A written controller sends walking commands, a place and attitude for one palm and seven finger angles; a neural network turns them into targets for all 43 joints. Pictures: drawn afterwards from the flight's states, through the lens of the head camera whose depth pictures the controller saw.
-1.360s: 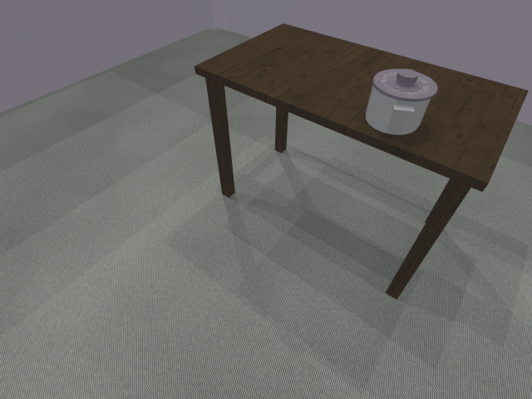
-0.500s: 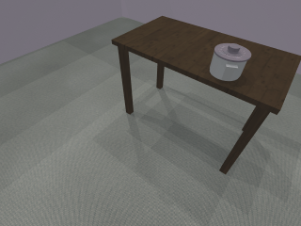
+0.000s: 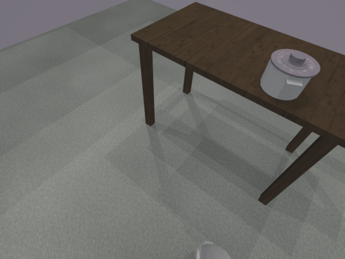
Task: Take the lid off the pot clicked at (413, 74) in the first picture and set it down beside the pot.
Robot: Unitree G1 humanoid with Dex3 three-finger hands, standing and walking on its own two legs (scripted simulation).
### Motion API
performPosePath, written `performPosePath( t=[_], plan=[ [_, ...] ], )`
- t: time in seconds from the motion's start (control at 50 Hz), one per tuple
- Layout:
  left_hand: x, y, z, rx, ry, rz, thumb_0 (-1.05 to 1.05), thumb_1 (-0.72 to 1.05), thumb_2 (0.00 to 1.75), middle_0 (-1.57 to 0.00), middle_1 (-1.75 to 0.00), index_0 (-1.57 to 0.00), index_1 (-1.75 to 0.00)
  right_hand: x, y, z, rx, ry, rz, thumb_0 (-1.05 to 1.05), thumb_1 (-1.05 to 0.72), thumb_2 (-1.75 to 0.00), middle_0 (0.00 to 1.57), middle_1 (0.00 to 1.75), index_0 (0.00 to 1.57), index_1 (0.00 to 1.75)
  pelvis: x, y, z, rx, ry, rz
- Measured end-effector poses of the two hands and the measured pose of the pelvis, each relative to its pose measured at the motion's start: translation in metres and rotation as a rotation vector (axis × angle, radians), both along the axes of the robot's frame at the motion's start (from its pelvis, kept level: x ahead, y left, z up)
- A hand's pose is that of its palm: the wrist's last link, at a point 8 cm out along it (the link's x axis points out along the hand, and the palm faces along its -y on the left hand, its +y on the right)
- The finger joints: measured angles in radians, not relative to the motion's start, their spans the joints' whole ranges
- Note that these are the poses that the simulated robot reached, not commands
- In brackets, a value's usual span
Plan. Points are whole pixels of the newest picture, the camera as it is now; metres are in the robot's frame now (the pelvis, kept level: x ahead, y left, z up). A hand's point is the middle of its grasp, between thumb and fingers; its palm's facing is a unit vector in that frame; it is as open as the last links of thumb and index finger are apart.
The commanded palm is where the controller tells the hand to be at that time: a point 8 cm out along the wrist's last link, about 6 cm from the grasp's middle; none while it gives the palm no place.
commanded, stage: turn to face it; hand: left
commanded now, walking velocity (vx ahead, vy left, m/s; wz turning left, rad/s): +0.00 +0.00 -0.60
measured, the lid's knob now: (298, 56) +0.76 -0.40 +0.07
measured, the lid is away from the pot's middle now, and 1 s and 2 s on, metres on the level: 0.00 0.00 0.00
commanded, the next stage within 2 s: take the last steps up to it in 0.96 s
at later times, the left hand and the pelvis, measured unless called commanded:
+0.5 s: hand (115, 236) +0.19 +0.17 -0.17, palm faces -0.18 -0.95 -0.24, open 7.4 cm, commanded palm none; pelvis +0.07 -0.01 -0.01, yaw -16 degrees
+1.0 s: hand (136, 215) +0.25 +0.12 -0.16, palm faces -0.47 -0.85 -0.26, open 7.4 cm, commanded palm none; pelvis +0.08 -0.01 -0.01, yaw -29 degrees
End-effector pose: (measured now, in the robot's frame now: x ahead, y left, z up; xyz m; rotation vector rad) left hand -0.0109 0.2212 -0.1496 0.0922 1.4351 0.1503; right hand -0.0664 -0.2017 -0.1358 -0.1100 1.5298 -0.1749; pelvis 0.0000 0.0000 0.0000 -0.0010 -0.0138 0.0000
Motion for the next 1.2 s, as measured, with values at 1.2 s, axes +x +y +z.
performPosePath(
  t=[1.2],
  plan=[
    [0.282,-0.06,0.011,-0.006,-0.218,-0.619,0.0,0.91,0.9,-0.21,-0.3,-0.2,-0.3,0.047,-0.018,-0.005,-0.124,-0.206,-0.536,0.01,-0.91,-0.9,0.2,0.3,0.2,0.3,0.095,-0.004,-0.005,-0.002,0.019,-0.566]
  ],
)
